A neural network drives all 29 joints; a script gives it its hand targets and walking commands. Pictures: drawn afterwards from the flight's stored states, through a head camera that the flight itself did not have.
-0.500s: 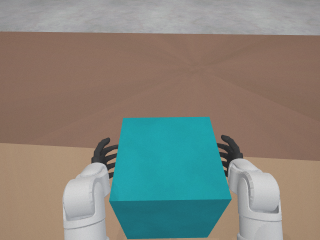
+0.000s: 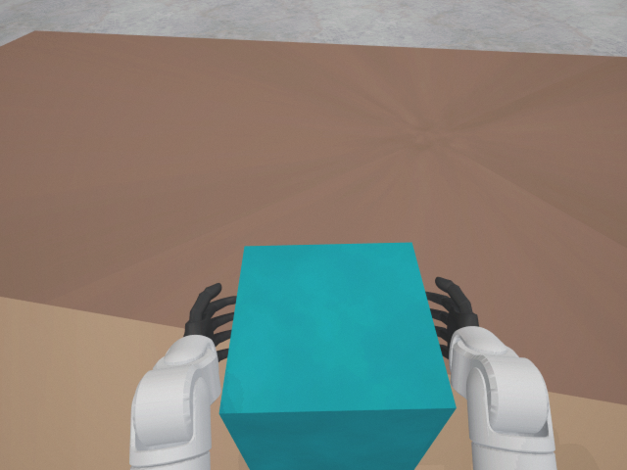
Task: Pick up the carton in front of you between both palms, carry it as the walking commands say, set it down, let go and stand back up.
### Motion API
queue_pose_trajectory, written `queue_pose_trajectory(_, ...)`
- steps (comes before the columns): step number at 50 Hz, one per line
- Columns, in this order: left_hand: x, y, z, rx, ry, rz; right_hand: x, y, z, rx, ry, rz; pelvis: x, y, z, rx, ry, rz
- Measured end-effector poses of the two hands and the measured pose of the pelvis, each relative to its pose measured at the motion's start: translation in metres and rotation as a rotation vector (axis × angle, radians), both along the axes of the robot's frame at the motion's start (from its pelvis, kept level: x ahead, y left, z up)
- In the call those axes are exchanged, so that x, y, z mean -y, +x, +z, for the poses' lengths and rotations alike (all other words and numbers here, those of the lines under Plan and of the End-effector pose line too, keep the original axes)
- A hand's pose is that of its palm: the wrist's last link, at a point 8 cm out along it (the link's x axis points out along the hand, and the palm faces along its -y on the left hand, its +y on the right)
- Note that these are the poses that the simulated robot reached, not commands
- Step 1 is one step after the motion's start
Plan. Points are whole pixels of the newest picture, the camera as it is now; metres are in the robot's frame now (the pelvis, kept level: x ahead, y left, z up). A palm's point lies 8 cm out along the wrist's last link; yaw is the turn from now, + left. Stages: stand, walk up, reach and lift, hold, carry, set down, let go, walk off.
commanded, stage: carry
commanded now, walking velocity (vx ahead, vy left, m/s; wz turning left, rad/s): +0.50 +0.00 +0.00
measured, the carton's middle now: (330, 365) +0.26 +0.01 -0.01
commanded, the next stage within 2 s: none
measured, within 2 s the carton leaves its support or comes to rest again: neither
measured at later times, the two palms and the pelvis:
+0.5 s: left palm (240, 143) +0.63 +0.17 +0.07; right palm (412, 149) +0.60 -0.13 +0.08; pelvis +0.35 +0.05 +0.00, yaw -5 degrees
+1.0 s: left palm (274, 60) +0.94 +0.13 +0.08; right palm (405, 57) +0.94 -0.17 +0.08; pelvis +0.59 -0.01 -0.02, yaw -2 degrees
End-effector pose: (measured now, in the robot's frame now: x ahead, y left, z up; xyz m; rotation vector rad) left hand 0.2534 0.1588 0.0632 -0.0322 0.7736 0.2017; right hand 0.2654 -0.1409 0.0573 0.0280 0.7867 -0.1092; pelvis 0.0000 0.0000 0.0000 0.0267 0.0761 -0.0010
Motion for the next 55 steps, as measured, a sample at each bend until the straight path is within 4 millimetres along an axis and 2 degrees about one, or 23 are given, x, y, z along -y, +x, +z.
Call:
queue_pose_trajectory(4, 0.003, 0.057, 0.015, 0.053, 0.001, -0.021, 0.003, 0.05, 0.013, 0.053, 0.0, -0.019, -0.003, 0.056, 0.002, 0.002, 0.007, -0.011)
queue_pose_trajectory(8, 0.003, 0.123, 0.024, 0.113, -0.006, -0.054, 0.003, 0.105, 0.023, 0.113, -0.001, -0.057, -0.011, 0.116, -0.005, 0.011, -0.002, -0.019)
queue_pose_trajectory(11, -0.002, 0.176, 0.021, 0.14, -0.019, -0.073, -0.002, 0.152, 0.024, 0.14, -0.009, -0.08, -0.02, 0.166, -0.017, 0.019, -0.012, -0.03)
queue_pose_trajectory(15, -0.01, 0.249, 0.003, 0.133, -0.049, -0.091, -0.011, 0.218, 0.013, 0.133, -0.032, -0.107, -0.034, 0.231, -0.034, 0.033, 0.002, -0.06)
queue_pose_trajectory(19, -0.011, 0.303, -0.003, 0.038, -0.046, -0.12, -0.013, 0.263, 0.006, 0.037, -0.022, -0.144, -0.044, 0.276, -0.02, 0.015, -0.023, -0.081)
queue_pose_trajectory(22, -0.01, 0.341, 0.002, 0.016, -0.048, -0.14, -0.011, 0.295, 0.011, 0.016, -0.026, -0.163, -0.047, 0.31, -0.008, 0.003, -0.041, -0.083)
queue_pose_trajectory(26, -0.008, 0.392, 0.014, 0.051, -0.052, -0.14, -0.009, 0.347, 0.026, 0.05, -0.032, -0.161, -0.044, 0.36, 0.001, -0.006, -0.057, -0.072)
queue_pose_trajectory(30, -0.005, 0.445, 0.025, 0.104, -0.053, -0.112, -0.006, 0.409, 0.038, 0.103, -0.028, -0.135, -0.033, 0.414, 0.0, -0.002, -0.057, -0.062)
queue_pose_trajectory(33, 0.001, 0.488, 0.028, 0.137, -0.053, -0.082, 0.001, 0.459, 0.039, 0.136, -0.016, -0.116, -0.021, 0.456, -0.007, 0.009, -0.046, -0.056)
queue_pose_trajectory(37, 0.016, 0.551, 0.023, 0.175, -0.03, -0.055, 0.016, 0.531, 0.027, 0.175, 0.002, -0.082, -0.002, 0.513, -0.031, 0.04, -0.022, -0.026)
queue_pose_trajectory(40, 0.023, 0.591, 0.016, 0.116, 0.027, -0.062, 0.023, 0.576, 0.012, 0.116, -0.001, -0.042, 0.004, 0.534, -0.032, 0.037, -0.038, -0.022)
queue_pose_trajectory(44, 0.026, 0.63, 0.009, 0.035, 0.039, -0.06, 0.026, 0.619, 0.006, 0.036, -0.004, -0.027, 0.01, 0.557, -0.023, 0.018, -0.025, -0.017)
queue_pose_trajectory(49, 0.026, 0.678, 0.016, 0.059, 0.033, -0.065, 0.027, 0.669, 0.018, 0.061, -0.023, -0.019, 0.012, 0.583, -0.019, 0.008, -0.021, -0.024)
queue_pose_trajectory(55, 0.027, 0.732, 0.035, 0.092, 0.018, -0.093, 0.027, 0.715, 0.042, 0.093, -0.055, -0.032, 0.01, 0.617, -0.019, -0.003, -0.015, -0.036)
